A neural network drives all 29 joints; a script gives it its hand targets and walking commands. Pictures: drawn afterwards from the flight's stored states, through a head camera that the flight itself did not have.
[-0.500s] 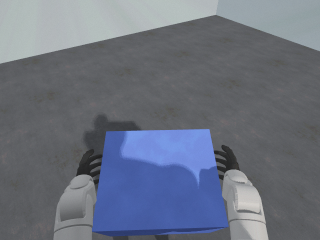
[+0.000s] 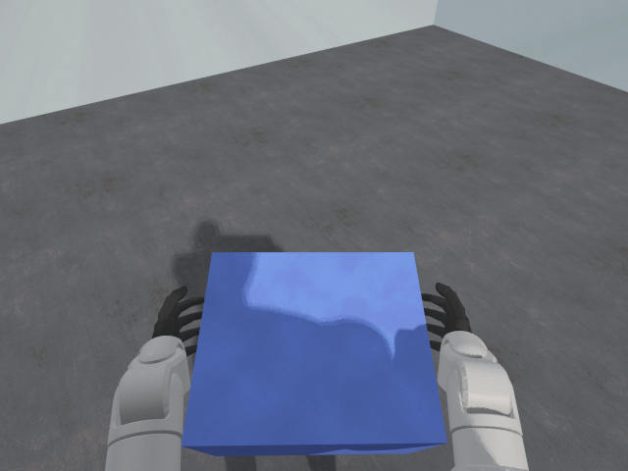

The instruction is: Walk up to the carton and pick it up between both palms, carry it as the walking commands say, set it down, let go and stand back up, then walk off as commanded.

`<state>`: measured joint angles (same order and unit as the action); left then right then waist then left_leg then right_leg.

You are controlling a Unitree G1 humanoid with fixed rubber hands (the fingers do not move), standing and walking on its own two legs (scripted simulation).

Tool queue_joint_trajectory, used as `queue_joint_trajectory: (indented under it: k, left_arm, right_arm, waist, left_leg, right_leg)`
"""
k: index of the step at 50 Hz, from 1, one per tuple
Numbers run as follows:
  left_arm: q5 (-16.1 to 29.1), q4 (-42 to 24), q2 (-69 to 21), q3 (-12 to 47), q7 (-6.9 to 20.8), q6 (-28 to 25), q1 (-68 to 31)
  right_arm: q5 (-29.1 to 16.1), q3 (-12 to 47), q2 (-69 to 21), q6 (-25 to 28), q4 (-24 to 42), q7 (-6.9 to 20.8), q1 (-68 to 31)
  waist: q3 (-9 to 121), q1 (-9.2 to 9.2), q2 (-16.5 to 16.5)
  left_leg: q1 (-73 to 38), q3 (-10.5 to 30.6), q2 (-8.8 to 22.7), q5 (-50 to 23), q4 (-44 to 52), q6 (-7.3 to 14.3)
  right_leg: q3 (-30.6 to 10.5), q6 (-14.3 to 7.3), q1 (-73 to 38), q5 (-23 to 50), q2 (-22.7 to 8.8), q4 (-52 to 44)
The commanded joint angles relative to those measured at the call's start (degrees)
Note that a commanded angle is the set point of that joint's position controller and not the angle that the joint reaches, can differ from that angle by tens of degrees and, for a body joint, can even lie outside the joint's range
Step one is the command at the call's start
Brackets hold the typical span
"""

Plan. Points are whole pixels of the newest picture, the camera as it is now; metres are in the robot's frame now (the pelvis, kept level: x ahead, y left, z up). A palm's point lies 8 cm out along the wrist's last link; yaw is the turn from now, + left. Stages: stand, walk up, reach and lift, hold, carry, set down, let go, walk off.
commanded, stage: carry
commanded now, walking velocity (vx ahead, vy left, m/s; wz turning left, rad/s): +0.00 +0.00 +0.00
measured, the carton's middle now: (313, 355) +0.29 +0.01 -0.04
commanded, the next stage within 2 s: hold in 1.82 s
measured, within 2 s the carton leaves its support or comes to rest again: neither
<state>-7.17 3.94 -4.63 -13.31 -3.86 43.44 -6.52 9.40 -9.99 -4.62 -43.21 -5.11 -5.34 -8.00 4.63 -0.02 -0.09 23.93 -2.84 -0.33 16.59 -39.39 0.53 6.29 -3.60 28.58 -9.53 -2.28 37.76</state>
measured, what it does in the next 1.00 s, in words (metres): shifts its weight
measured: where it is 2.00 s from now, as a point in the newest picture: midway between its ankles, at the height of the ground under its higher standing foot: outside the picture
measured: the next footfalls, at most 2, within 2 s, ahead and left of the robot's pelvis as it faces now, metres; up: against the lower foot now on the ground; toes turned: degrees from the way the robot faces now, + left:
none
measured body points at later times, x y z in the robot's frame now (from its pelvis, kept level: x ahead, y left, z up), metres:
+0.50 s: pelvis +0.02 +0.02 +0.01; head +0.01 +0.01 +0.46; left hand +0.31 +0.21 +0.04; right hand +0.32 -0.16 +0.04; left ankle +0.06 +0.12 -0.71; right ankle +0.11 -0.08 -0.71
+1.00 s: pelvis +0.05 +0.04 +0.01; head +0.03 +0.03 +0.46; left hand +0.33 +0.22 +0.04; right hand +0.34 -0.15 +0.04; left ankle +0.06 +0.12 -0.71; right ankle +0.11 -0.08 -0.71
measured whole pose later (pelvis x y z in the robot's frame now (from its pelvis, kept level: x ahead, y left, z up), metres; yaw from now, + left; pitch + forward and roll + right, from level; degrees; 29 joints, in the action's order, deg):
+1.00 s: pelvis +0.05 +0.04 +0.01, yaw -1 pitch +1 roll +0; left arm -8.3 5.9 -4.8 -14.6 -2.6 41.3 -8.2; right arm 11.1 -12.3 -5.4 -41.0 -7.8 -3.7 -10.7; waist 4.2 0.2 1.2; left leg 17.7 -3.2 -1.8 17.5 -34.3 3.0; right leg 5.3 -0.3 22.4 -10.7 -3.0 32.4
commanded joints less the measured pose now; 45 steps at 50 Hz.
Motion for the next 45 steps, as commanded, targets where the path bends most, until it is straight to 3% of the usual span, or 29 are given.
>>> queue_joint_trajectory:
  k: [1,2,3,4,5,7,8,11,12,14,15,16,17,18,20,21,22,24,27,29,30,31,33,35,36,38,39,40,45]
  left_arm:
    - [14.8,-11.7,-36.5,32.2,13.3,-2.4,-33.8]
    - [14.0,-7.8,-36.4,31.4,13.5,-1.9,-30.0]
    - [11.9,-1.0,-34.2,29.5,14.2,-2.0,-26.3]
    - [14.5,-8.0,-36.8,32.4,13.9,-2.7,-28.9]
    - [12.1,-4.8,-36.1,30.8,14.3,-3.0,-28.7]
    - [16.5,-14.9,-37.8,32.8,13.2,-2.9,-34.9]
    - [11.5,-4.6,-35.8,31.3,13.9,-2.5,-32.4]
    - [15.0,-13.9,-37.1,33.5,13.6,-3.6,-35.3]
    - [12.9,-8.2,-35.9,31.5,13.8,-3.4,-33.0]
    - [14.5,-10.2,-36.9,33.0,14.3,-3.9,-36.0]
    - [12.9,-4.1,-37.0,32.0,14.6,-3.1,-31.2]
    - [15.1,-10.0,-38.1,32.6,14.3,-3.9,-33.7]
    - [13.0,-4.6,-36.4,31.5,15.0,-3.5,-33.3]
    - [15.6,-11.9,-37.3,32.2,14.2,-4.1,-37.6]
    - [14.9,-8.8,-37.8,33.5,14.6,-3.4,-34.2]
    - [15.1,-10.0,-37.0,32.6,14.5,-3.2,-35.9]
    - [12.7,-4.6,-37.1,32.6,14.8,-2.5,-30.9]
    - [15.5,-11.5,-37.0,32.6,14.3,-3.3,-35.9]
    - [14.6,-7.6,-37.0,31.2,14.1,-2.8,-32.3]
    - [12.7,-2.8,-37.1,31.8,15.0,-3.0,-29.9]
    - [13.5,-6.3,-38.0,31.7,15.2,-4.1,-33.2]
    - [16.5,-13.7,-39.5,33.8,14.3,-4.1,-36.7]
    - [13.0,-3.9,-38.1,31.5,14.8,-2.8,-30.2]
    - [12.6,-5.6,-37.6,31.7,14.8,-3.7,-34.2]
    - [14.1,-8.4,-38.3,32.5,14.8,-4.0,-35.1]
    - [12.1,-2.5,-39.4,32.5,15.5,-3.4,-30.4]
    - [13.0,-5.6,-39.8,33.1,15.7,-4.3,-36.9]
    - [15.5,-10.0,-41.5,34.6,15.4,-4.2,-36.5]
    - [14.7,-9.5,-37.3,32.9,14.6,-2.9,-35.0]
  right_arm:
    - [-15.6,31.5,-36.9,2.1,10.5,13.9,-30.5]
    - [-14.8,31.1,-37.1,2.3,8.7,13.9,-29.0]
    - [-12.7,30.4,-35.5,2.4,2.7,14.1,-26.1]
    - [-15.3,33.2,-37.2,2.7,8.7,13.9,-27.2]
    - [-14.2,32.6,-37.5,3.6,6.0,14.6,-30.0]
    - [-18.1,33.5,-39.5,3.1,14.2,13.7,-33.6]
    - [-12.1,29.9,-37.0,2.5,1.8,14.9,-29.0]
    - [-15.4,32.1,-38.3,3.9,9.4,14.8,-31.4]
    - [-13.2,30.1,-37.4,3.4,3.2,15.0,-29.2]
    - [-14.4,31.0,-37.6,4.3,7.0,15.1,-32.7]
    - [-12.6,30.7,-37.2,3.6,2.8,15.4,-28.9]
    - [-15.6,32.6,-38.7,4.3,9.9,15.0,-34.4]
    - [-12.4,30.3,-37.7,3.9,2.5,15.5,-30.7]
    - [-16.3,32.2,-38.7,4.6,11.3,14.7,-36.5]
    - [-13.7,31.7,-39.3,3.5,6.3,14.9,-29.7]
    - [-13.9,30.5,-38.2,3.8,8.3,14.7,-34.0]
    - [-11.4,29.6,-37.0,3.2,3.6,15.4,-27.5]
    - [-14.4,30.2,-38.9,3.8,7.2,15.2,-31.9]
    - [-13.9,29.8,-37.7,3.6,7.4,14.7,-31.6]
    - [-11.8,29.9,-38.7,3.3,0.0,16.0,-26.1]
    - [-13.2,30.4,-38.4,4.8,5.1,16.3,-32.5]
    - [-17.3,32.6,-40.9,5.0,12.6,15.8,-36.1]
    - [-14.0,31.1,-39.1,4.0,5.1,16.1,-31.7]
    - [-13.1,30.5,-39.7,3.9,1.6,16.5,-30.7]
    - [-14.1,31.1,-39.9,4.4,4.8,16.5,-31.1]
    - [-12.8,31.9,-40.0,4.0,2.7,16.8,-30.0]
    - [-13.7,31.3,-41.5,4.6,2.8,17.3,-34.4]
    - [-16.4,32.8,-42.2,5.1,9.7,16.9,-36.6]
    - [-14.3,30.1,-39.6,3.2,5.3,16.0,-30.4]
  waist:
    - [14.6,0.96,-8.1]
    - [18.1,0.90,-6.6]
    - [19.1,0.82,-9.9]
    - [16.9,0.92,-6.5]
    - [17.0,0.73,-5.4]
    - [13.5,0.70,-2.5]
    - [14.4,0.78,0.5]
    - [15.1,-0.39,6.7]
    - [14.9,-0.66,7.9]
    - [14.1,-0.61,4.9]
    - [14.6,-0.66,3.9]
    - [14.7,-0.74,0.9]
    - [14.6,-0.50,1.3]
    - [15.5,-0.17,-1.2]
    - [17.2,0.50,-2.5]
    - [15.8,0.62,-0.5]
    - [17.9,0.62,-0.2]
    - [16.7,0.25,0.4]
    - [18.9,0.27,-0.4]
    - [19.2,0.25,-0.6]
    - [19.6,0.20,-0.1]
    - [19.1,0.18,1.0]
    - [18.4,0.07,-0.3]
    - [16.1,0.21,0.4]
    - [15.8,0.33,-0.3]
    - [16.4,0.13,-2.0]
    - [16.1,0.30,-0.2]
    - [17.0,0.08,1.1]
    - [17.5,0.27,1.4]
  left_leg:
    - [-4.8,3.1,1.5,9.3,-3.0,1.8]
    - [-8.9,3.8,2.0,7.3,-3.4,2.7]
    - [-10.0,3.6,1.5,7.8,-3.3,3.4]
    - [-7.5,4.5,2.4,6.5,0.3,3.4]
    - [-6.8,4.9,2.3,5.8,2.6,3.7]
    - [-4.5,6.0,2.6,10.9,7.1,4.1]
    - [-3.4,6.9,3.3,11.7,9.9,4.3]
    - [4.6,13.2,8.2,16.1,19.9,4.8]
    - [5.9,12.4,8.4,15.3,20.0,4.5]
    - [7.4,10.9,7.3,15.7,19.3,3.2]
    - [6.9,10.2,6.9,15.4,18.2,3.2]
    - [6.3,9.1,6.3,14.2,16.6,3.1]
    - [4.7,8.5,5.3,13.5,14.7,3.2]
    - [1.1,7.4,4.4,9.8,12.4,2.7]
    - [-4.0,6.5,3.6,5.4,10.5,2.9]
    - [-4.5,6.4,4.2,3.2,10.6,3.0]
    - [-6.8,6.5,4.5,2.0,11.5,3.4]
    - [-3.1,8.2,6.0,2.9,14.0,3.8]
    - [-4.9,6.9,5.7,-0.9,12.1,3.9]
    - [-7.9,7.1,6.1,-6.9,11.4,3.8]
    - [-7.2,7.5,6.4,-8.7,10.7,4.0]
    - [-8.9,7.0,6.2,-8.6,11.5,3.5]
    - [-6.8,8.7,6.6,-4.3,13.0,4.8]
    - [-5.5,8.6,6.6,-2.6,13.8,4.4]
    - [-5.5,9.8,7.0,-3.1,14.7,4.5]
    - [-5.8,8.6,6.0,-2.1,14.1,4.5]
    - [-7.3,7.2,5.7,-2.9,13.4,3.7]
    - [-8.1,7.7,6.5,-5.1,13.7,3.7]
    - [-7.6,6.6,6.0,-6.5,12.9,3.7]
  right_leg:
    - [-17.3,-0.1,-2.7,-26.8,-12.1,-23.6]
    - [-15.4,-0.3,-3.0,-22.5,-12.0,-22.5]
    - [-12.6,1.0,-4.5,-21.5,-11.3,-22.2]
    - [-12.8,0.8,-4.4,-20.7,-11.0,-21.1]
    - [-10.9,1.2,-7.0,-17.1,-9.9,-19.5]
    - [-10.2,2.2,-4.5,-22.3,-8.4,-18.8]
    - [-8.9,2.0,-5.9,-19.2,-7.5,-16.7]
    - [-5.4,1.9,-15.5,-8.3,-2.1,-4.2]
    - [-5.3,2.0,-17.2,-6.8,-2.7,-4.7]
    - [-5.9,2.0,-18.5,-8.4,-2.6,-4.0]
    - [-6.9,1.7,-18.7,-8.9,-3.8,-6.1]
    - [-6.5,2.1,-18.6,-8.3,-3.8,-7.4]
    - [-8.4,1.5,-16.0,-11.0,-4.5,-10.1]
    - [-10.4,1.3,-15.2,-10.7,-6.2,-13.9]
    - [-10.9,0.8,-12.3,-10.5,-7.3,-15.8]
    - [-10.5,1.1,-12.1,-7.1,-7.4,-15.7]
    - [-9.4,0.9,-12.2,-5.0,-7.0,-14.1]
    - [-7.2,2.0,-16.5,-1.3,-5.7,-11.5]
    - [-7.5,1.8,-17.7,1.2,-6.5,-11.8]
    - [-6.6,1.7,-16.5,3.4,-6.8,-10.5]
    - [-6.7,1.9,-17.4,6.0,-7.3,-10.4]
    - [-7.0,1.5,-16.3,6.1,-7.1,-9.4]
    - [-6.2,1.8,-17.0,0.1,-6.2,-10.3]
    - [-6.6,2.5,-16.1,0.4,-6.3,-10.8]
    - [-6.0,2.6,-16.1,-0.8,-5.9,-9.9]
    - [-7.6,2.0,-16.3,0.4,-7.1,-11.6]
    - [-7.4,2.4,-15.2,0.8,-7.1,-11.1]
    - [-7.1,2.1,-15.5,1.3,-6.8,-10.2]
    - [-6.9,2.0,-16.8,3.1,-6.7,-11.2]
